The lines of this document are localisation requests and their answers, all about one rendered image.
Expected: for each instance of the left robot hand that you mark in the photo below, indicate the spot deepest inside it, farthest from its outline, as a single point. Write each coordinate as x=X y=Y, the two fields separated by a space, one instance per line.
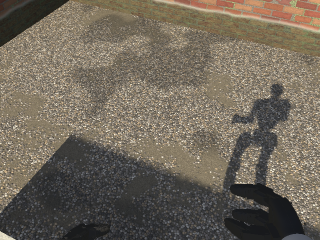
x=87 y=232

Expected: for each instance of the right robot hand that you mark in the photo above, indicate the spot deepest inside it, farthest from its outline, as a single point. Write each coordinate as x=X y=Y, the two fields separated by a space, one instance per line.
x=280 y=221

